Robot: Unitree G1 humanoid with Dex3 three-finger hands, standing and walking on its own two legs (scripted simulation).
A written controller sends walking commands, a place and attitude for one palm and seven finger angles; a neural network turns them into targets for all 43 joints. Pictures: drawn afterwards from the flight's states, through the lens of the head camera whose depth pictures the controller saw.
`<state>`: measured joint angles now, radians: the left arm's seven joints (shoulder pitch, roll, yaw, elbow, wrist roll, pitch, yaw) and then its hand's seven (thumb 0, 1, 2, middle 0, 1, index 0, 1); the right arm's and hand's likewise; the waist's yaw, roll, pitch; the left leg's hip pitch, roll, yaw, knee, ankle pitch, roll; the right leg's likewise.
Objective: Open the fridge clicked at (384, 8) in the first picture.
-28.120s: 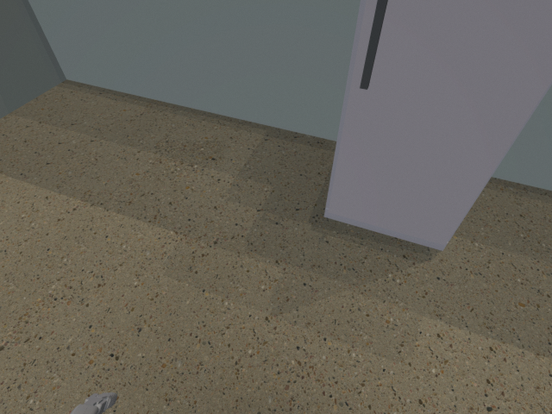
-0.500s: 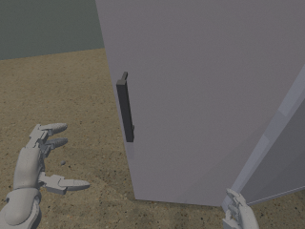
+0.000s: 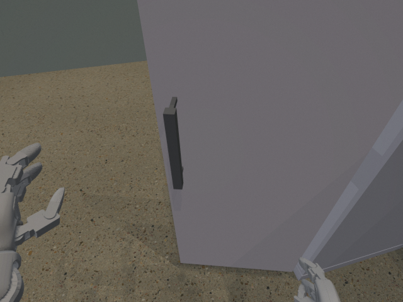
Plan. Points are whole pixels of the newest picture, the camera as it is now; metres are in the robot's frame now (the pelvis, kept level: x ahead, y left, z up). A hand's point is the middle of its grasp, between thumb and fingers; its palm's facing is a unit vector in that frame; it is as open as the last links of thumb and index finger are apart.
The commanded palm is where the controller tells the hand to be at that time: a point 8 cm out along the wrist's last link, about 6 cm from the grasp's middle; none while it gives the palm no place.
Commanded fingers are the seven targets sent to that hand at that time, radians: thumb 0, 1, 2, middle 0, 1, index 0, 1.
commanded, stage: draw the hand back to the body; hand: left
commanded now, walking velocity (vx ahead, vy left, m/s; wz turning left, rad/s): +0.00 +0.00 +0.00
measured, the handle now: (176, 147) +0.43 +0.13 +0.09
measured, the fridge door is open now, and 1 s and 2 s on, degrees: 70 70 70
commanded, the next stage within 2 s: step back with the hand held close in 0.40 s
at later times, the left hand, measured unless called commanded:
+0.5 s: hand (43, 209) +0.18 +0.27 +0.16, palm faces +0.49 -0.79 -0.36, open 7.4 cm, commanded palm +0.14 +0.30 +0.17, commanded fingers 0.00 0.90 0.90 -0.20 -0.30 -0.20 -0.30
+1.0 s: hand (27, 230) +0.15 +0.28 +0.16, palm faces +0.40 -0.78 -0.49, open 7.4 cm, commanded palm +0.09 +0.31 +0.17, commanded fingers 0.00 0.90 0.90 -0.20 -0.30 -0.20 -0.30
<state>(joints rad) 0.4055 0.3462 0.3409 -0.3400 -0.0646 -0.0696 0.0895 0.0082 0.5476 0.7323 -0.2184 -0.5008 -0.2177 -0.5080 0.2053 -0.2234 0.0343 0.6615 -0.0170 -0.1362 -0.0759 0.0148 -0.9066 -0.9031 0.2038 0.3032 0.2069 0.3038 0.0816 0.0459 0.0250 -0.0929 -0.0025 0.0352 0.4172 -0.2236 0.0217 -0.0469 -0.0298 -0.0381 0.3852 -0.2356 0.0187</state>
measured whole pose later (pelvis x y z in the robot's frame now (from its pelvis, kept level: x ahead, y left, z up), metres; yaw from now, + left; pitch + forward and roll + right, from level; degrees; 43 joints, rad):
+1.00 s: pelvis -0.05 +0.02 -0.01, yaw +0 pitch +0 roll -1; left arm 0.53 0.43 0.43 -0.49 -0.05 -0.17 0.12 0.02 0.89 0.90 -0.21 -0.30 -0.21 -0.31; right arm 0.18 -0.23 0.00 0.55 0.00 -0.03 -0.09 0.01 -0.91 -0.90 0.20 0.30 0.21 0.30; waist 0.02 0.01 0.04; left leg -0.33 -0.01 0.04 0.52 -0.18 0.05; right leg -0.28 -0.04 -0.03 0.48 -0.19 0.04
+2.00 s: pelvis -0.22 +0.01 -0.01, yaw -1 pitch +2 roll -1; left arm 0.62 0.49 0.46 -0.59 -0.07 -0.20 0.11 0.02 0.89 0.90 -0.21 -0.30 -0.21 -0.31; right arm 0.19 -0.21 -0.02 0.59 -0.02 -0.11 -0.05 0.01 -0.91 -0.90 0.20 0.30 0.21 0.30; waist 0.02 -0.03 -0.01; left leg -0.59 -0.01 0.02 0.68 -0.24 -0.02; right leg -0.24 0.06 -0.05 0.51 -0.31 -0.06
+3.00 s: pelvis -0.28 +0.04 -0.02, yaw +2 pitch -1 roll +0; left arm 0.23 0.17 -0.02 0.80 0.02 0.06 -0.01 0.01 0.92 0.90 -0.20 -0.30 -0.20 -0.30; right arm 0.22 -0.25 0.00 0.89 -0.04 0.01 0.00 0.01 -0.91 -0.90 0.20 0.30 0.20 0.30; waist -0.04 -0.04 0.07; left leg -0.28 -0.01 0.01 0.62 -0.32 0.01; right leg -0.32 -0.04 -0.07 0.63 -0.29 0.00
